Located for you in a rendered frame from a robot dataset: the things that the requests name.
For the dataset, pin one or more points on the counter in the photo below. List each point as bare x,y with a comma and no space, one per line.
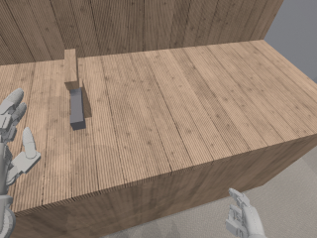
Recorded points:
182,100

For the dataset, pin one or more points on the robot right hand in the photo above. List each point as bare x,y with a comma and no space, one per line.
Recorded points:
248,221

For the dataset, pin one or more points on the robot left hand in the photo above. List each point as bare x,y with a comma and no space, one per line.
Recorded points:
11,112

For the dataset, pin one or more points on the tap lever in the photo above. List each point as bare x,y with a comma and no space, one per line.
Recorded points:
76,117

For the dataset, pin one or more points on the robot left forearm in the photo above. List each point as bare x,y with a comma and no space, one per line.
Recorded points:
7,216

